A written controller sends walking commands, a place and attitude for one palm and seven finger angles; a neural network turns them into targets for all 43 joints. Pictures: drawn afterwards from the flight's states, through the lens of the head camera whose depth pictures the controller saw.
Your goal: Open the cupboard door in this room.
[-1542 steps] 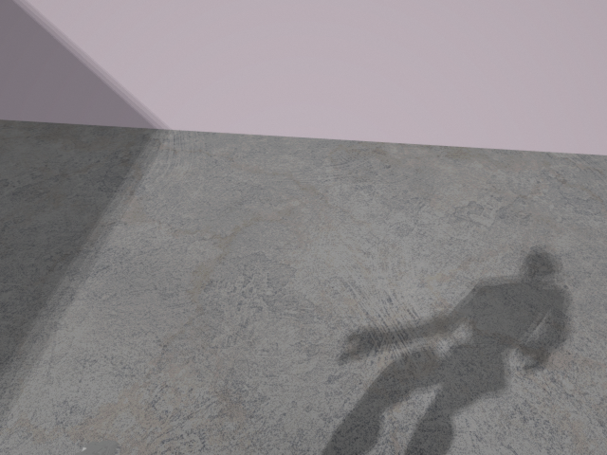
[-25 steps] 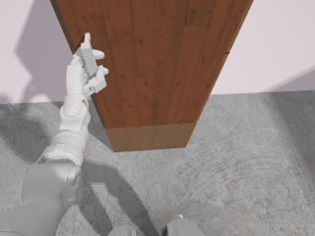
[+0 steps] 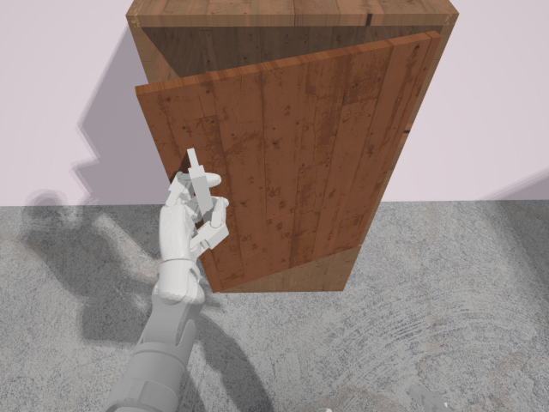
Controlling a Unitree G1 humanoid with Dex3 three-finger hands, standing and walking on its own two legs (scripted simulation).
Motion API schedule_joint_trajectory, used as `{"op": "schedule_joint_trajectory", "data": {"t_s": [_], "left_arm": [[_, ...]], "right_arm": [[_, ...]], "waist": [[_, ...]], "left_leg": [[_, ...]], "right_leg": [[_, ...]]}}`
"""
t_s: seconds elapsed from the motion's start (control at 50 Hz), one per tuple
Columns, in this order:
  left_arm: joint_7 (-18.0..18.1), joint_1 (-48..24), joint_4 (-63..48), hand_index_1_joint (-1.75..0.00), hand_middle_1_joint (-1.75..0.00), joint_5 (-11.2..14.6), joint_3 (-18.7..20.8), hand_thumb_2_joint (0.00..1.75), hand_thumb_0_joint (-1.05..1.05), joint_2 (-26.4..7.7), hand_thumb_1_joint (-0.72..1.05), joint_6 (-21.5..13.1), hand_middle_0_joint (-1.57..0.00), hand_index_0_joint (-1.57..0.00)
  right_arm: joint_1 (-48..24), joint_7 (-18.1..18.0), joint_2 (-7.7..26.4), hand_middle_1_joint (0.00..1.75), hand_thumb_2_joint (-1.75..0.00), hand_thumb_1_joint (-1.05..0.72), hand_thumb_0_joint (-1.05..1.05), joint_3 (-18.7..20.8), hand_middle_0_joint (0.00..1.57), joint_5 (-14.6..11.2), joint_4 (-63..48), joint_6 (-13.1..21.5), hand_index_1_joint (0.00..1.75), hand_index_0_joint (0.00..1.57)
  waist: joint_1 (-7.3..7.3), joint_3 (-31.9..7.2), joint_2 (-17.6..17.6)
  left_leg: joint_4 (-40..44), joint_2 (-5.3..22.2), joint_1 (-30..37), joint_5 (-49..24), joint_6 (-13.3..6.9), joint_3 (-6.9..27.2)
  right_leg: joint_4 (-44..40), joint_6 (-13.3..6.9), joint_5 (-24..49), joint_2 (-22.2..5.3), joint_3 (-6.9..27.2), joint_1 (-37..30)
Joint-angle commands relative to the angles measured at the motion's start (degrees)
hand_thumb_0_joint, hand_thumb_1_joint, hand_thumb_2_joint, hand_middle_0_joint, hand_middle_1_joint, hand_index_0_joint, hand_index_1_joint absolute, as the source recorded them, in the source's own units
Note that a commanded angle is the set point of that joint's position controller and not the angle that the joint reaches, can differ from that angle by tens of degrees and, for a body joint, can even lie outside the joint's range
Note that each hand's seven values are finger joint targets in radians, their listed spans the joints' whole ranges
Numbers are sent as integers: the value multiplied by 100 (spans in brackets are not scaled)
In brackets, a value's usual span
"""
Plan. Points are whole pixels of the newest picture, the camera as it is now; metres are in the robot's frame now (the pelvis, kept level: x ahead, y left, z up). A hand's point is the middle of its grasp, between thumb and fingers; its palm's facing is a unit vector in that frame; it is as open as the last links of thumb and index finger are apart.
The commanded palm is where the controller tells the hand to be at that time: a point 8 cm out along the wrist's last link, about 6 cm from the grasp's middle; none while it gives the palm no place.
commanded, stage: pull the door open along its arc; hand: left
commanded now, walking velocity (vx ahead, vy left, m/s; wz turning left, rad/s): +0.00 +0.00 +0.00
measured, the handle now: (203, 194) +0.42 +0.12 +0.07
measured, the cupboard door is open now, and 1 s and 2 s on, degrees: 18 38 40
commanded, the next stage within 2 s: open thumb and fingers to let go in 0.56 s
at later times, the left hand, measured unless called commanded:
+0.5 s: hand (279, 294) +0.26 +0.00 +0.07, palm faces +0.20 -0.98 -0.06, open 6.0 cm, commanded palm +0.18 +0.03 +0.07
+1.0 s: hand (268, 293) +0.26 +0.02 +0.07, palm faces +0.38 -0.92 -0.05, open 9.0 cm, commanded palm +0.21 +0.04 +0.07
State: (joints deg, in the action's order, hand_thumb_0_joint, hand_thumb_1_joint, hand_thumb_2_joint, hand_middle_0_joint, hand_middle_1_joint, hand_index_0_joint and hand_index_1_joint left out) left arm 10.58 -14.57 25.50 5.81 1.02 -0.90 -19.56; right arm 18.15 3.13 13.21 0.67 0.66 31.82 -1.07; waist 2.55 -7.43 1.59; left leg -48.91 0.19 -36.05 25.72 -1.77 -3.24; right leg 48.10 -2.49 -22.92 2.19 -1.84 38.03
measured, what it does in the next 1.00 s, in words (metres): shifts its weight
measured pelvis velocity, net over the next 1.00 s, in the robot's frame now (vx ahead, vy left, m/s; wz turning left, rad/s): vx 0.00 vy -0.07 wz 0.06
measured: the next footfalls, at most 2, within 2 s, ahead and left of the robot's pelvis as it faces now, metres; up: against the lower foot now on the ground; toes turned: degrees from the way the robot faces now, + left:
none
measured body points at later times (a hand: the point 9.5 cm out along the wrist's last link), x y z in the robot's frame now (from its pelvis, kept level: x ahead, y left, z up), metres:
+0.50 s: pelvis -0.01 -0.04 +0.00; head -0.01 -0.07 +0.45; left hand +0.24 +0.05 +0.08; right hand +0.19 -0.22 -0.08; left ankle -0.02 +0.10 -0.70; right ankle +0.00 -0.09 -0.70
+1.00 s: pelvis +0.00 -0.07 +0.00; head +0.02 -0.11 +0.45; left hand +0.24 +0.06 +0.08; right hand +0.19 -0.28 -0.10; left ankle -0.02 +0.10 -0.70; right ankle +0.00 -0.09 -0.70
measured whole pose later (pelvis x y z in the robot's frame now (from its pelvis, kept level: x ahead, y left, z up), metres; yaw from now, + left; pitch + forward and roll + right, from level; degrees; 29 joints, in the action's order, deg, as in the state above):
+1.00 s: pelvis +0.00 -0.07 +0.00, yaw +4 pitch +8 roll +3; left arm 30.4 13.2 -1.8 -3.4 -14.5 4.1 -8.7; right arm 11.6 1.0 11.5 0.2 3.0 31.1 1.7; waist 0.6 -7.2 2.5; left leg -48.3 -1.2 -31.6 24.5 0.8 5.4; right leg 49.8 -7.7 -25.0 3.1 -6.2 33.4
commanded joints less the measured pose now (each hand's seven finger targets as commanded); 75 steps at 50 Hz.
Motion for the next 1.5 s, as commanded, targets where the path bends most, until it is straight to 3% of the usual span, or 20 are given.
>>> {"op": "schedule_joint_trajectory", "data": {"t_s": [0.0,0.04,0.08,0.12,0.18,0.4,0.5,0.54,0.6,0.64,0.66,0.74,0.82,0.88,0.98,1.04,1.08,1.22,1.42,1.48], "left_arm": [[1528,-1144,-1936,-135,-135,-432,-294,90,0,375,90,-196,-40,-40],[2069,-885,-2036,-135,-135,-730,-583,90,0,713,90,-21,-40,-40],[2488,-1016,-2075,-135,-135,-1115,-988,90,0,1126,90,230,-40,-40],[2646,-872,-2183,-135,-135,-1449,-1334,90,0,1396,90,443,-40,-40],[2546,-440,-2411,-135,-135,-1275,-1833,90,0,1850,90,680,-40,-40],[2182,2153,-3842,-135,-135,-906,-2312,90,0,2052,90,1204,-40,-40],[1854,3440,-4638,-135,-135,-816,-2391,90,0,1766,90,1428,-40,-40],[1833,3189,-4638,-135,-135,-859,-2240,90,0,1498,90,1420,-40,-40],[1862,2669,-4278,-135,-135,-877,-1975,90,0,1269,90,1313,-40,-40],[1978,1782,-4123,-135,-135,-889,-1662,90,0,983,90,1168,-40,-40],[2027,1826,-4045,-134,-134,-893,-1603,87,0,1039,83,1126,-40,-40],[2176,1963,-3761,-131,-131,-921,-1472,75,0,1188,55,973,-38,-38],[2104,2059,-3885,-128,-128,-1052,-1806,63,0,1404,27,827,-35,-35],[1987,2140,-4061,-126,-126,-1039,-1877,54,0,1313,6,747,-34,-34],[1970,2001,-3955,-122,-122,-977,-1803,39,0,1212,-29,700,-32,-32],[1998,2004,-3970,-120,-120,-1006,-1819,30,0,1229,-50,682,-30,-30],[2004,2000,-4045,-120,-120,-1021,-1907,30,0,1312,-50,671,-30,-30],[2067,1755,-3937,-85,-85,-1073,-2201,30,0,1594,-50,682,-24,-24],[2287,1165,-3573,-35,-35,-1081,-2155,30,0,1687,-50,878,-16,-16],[2351,1192,-3512,-30,-30,-1056,-2074,30,0,1699,-50,975,-15,-15]], "right_arm": [[-331,63,492,30,-90,-90,0,196,20,162,-720,310,30,20],[-484,73,447,30,-90,-90,0,203,20,243,-730,311,30,20],[-724,79,370,30,-90,-90,0,173,20,308,-711,292,30,20],[-863,68,307,30,-90,-90,0,174,20,350,-715,276,30,20],[-1102,39,231,30,-90,-90,0,145,20,257,-794,255,30,20],[-1599,82,20,30,-90,-90,0,-72,20,134,-1067,305,30,20],[-1608,108,1,30,-90,-90,0,-135,20,66,-1218,278,30,20],[-1568,58,41,30,-90,-90,0,-136,20,74,-1250,269,30,20],[-1505,-39,68,30,-90,-90,0,-137,20,119,-1235,284,30,20],[-1502,-112,108,30,-90,-90,0,-116,20,135,-1135,314,30,20],[-1531,-132,88,30,-90,-90,0,-82,20,175,-1141,337,30,20],[-1509,-180,66,30,-90,-90,0,-28,20,200,-1042,424,30,20],[-1351,-195,113,30,-90,-90,0,23,20,232,-1036,518,30,20],[-1240,-216,176,30,-90,-90,0,61,20,205,-1052,557,30,20],[-1246,-255,184,30,-90,-90,0,36,20,181,-1048,601,30,20],[-1237,-254,185,30,-90,-90,0,53,20,183,-1056,637,30,20],[-1196,-245,174,30,-90,-90,0,41,20,174,-1070,651,30,20],[-1187,-232,173,30,-90,-90,0,21,20,173,-1080,748,30,20],[-1347,-194,148,30,-90,-90,0,-7,20,161,-1037,752,30,20],[-1373,-163,151,30,-90,-90,0,2,20,165,-1051,713,30,20]], "waist": [[-145,-1655,-298],[-146,-1634,-512],[-101,-1569,-350],[-64,-1590,-402],[-65,-1550,-507],[-286,-1020,-595],[-303,-705,-659],[-271,-551,-512],[-204,-385,-687],[-146,-310,-753],[-246,-510,-795],[-319,-840,-924],[-180,-1001,-800],[-126,-1135,-875],[-111,-912,-908],[-153,-1025,-876],[-150,-1108,-783],[-53,-954,-817],[-102,-812,-657],[-217,-973,-535]], "left_leg": [[379,-28,708,-2070,123,263],[359,-20,665,-1983,131,318],[316,-24,639,-1831,134,329],[249,-19,698,-1808,120,349],[299,-35,864,-1744,115,381],[379,-171,984,-1389,141,392],[394,-228,928,-1220,167,385],[364,-268,870,-1105,165,405],[279,-308,665,-857,161,476],[203,-338,509,-733,151,558],[178,-342,459,-724,158,574],[118,-350,244,-790,180,664],[54,-321,256,-927,158,646],[39,-294,208,-1005,147,663],[30,-294,157,-837,132,666],[24,-302,167,-886,135,677],[46,-301,235,-965,130,653],[5,-294,355,-949,98,637],[82,-292,470,-703,90,571],[168,-282,547,-829,92,550]], "right_leg": [[-374,114,2072,-112,-56,-1148],[-375,96,1927,-122,-81,-1155],[-357,70,1705,-152,-98,-991],[-373,28,1628,-165,-104,-968],[-522,13,1641,-176,-110,-1145],[-1113,136,1831,-393,141,-1697],[-1460,218,2017,-543,473,-1956],[-1539,231,1862,-577,633,-1884],[-1674,313,1454,-666,918,-1728],[-1729,327,1155,-731,1105,-1606],[-1703,354,1144,-764,1168,-1714],[-1519,347,1510,-802,1205,-1880],[-1339,404,1994,-816,1169,-1874],[-1207,453,2421,-838,1158,-1981],[-1292,435,1891,-825,1124,-1763],[-1260,409,1917,-817,1122,-1817],[-1142,397,2048,-782,998,-1784],[-1097,364,1661,-684,741,-1412],[-1133,221,535,-512,448,-1006],[-958,144,592,-408,240,-1029]]}}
